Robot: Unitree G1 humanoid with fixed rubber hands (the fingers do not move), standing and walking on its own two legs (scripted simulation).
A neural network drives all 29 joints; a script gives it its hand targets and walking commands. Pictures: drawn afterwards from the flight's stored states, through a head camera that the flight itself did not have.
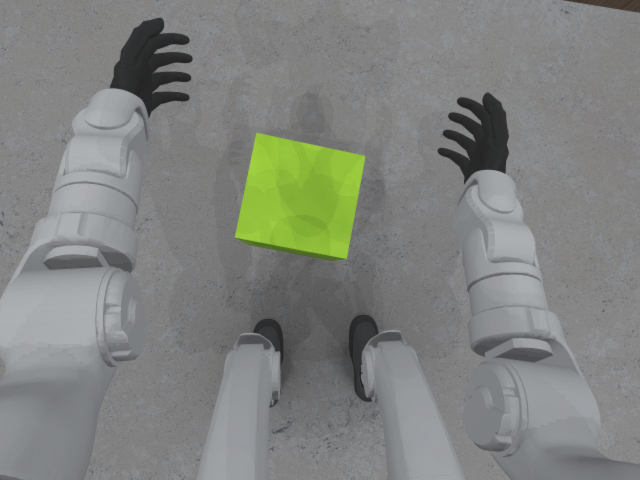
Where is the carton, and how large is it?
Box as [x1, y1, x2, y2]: [235, 133, 364, 260]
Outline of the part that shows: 256,133 235,237 251,245 330,260 346,258 364,156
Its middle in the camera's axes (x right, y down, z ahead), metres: -0.05 -0.08 +0.85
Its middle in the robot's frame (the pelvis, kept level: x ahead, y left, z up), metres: +0.48 +0.02 -0.52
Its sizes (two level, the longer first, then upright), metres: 0.210 0.200 0.250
